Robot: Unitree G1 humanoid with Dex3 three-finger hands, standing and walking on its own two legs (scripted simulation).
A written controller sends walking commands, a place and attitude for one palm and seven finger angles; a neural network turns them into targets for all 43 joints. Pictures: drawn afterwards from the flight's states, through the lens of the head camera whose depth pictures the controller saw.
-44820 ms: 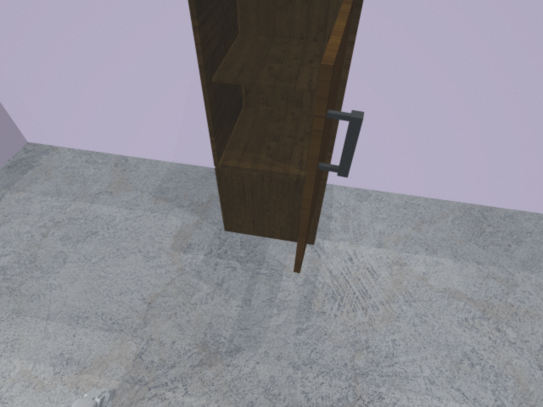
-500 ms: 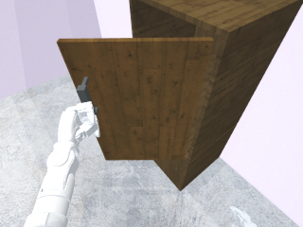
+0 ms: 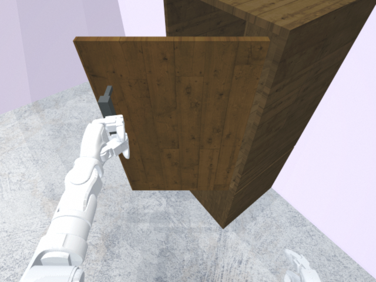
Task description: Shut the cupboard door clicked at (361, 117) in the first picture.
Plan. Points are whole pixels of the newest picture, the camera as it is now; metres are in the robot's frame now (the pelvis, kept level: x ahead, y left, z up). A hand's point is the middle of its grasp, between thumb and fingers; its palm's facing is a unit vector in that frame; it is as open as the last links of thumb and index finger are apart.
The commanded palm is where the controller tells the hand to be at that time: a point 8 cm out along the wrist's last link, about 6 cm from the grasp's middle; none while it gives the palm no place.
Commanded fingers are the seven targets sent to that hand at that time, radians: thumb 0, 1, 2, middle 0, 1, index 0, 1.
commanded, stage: push the door shut along its arc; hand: left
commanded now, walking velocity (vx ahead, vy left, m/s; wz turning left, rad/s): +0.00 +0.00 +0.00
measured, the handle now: (114, 116) +0.46 +0.19 +0.10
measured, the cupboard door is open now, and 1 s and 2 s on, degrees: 52 36 16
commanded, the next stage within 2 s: pull the fist back off the door in 1.62 s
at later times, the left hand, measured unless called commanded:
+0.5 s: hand (141, 119) +0.45 +0.12 +0.10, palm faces -0.18 -0.98 -0.04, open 3.1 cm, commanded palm +0.44 +0.18 +0.10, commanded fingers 0.00 0.90 0.90 -1.30 -1.50 -1.30 -1.50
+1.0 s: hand (157, 99) +0.51 +0.09 +0.11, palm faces -0.32 -0.95 -0.02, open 3.1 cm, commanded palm +0.51 +0.15 +0.10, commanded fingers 0.00 0.90 0.90 -1.30 -1.50 -1.30 -1.50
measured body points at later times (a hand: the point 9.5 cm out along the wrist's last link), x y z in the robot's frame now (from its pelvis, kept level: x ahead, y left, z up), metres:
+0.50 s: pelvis +0.00 +0.00 -0.01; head +0.05 +0.00 +0.44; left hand +0.45 +0.17 +0.11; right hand +0.06 -0.27 -0.12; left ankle +0.02 +0.08 -0.72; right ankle +0.00 -0.09 -0.72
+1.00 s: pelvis +0.00 +0.00 -0.02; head +0.10 +0.00 +0.42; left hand +0.52 +0.14 +0.11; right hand -0.01 -0.28 -0.13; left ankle +0.02 +0.08 -0.72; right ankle +0.00 -0.09 -0.72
